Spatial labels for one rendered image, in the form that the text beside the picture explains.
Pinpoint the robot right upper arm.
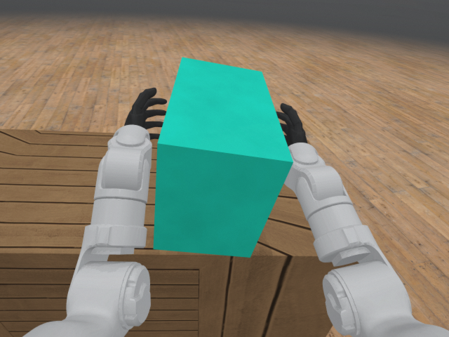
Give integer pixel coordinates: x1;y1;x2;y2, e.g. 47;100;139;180
323;260;449;337

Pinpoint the left robot hand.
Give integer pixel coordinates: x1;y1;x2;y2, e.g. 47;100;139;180
124;88;167;140

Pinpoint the robot right forearm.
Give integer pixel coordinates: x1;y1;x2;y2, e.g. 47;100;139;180
284;143;412;314

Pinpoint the carton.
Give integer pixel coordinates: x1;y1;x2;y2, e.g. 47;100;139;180
154;57;293;258

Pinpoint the robot left upper arm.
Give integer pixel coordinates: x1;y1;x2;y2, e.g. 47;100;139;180
23;261;151;337

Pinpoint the pedestal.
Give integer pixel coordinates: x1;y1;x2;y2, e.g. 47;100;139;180
0;129;358;337

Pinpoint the robot left forearm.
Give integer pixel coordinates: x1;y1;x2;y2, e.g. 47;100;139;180
66;125;152;307

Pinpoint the right robot hand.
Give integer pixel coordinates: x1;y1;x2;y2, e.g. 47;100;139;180
276;103;308;146

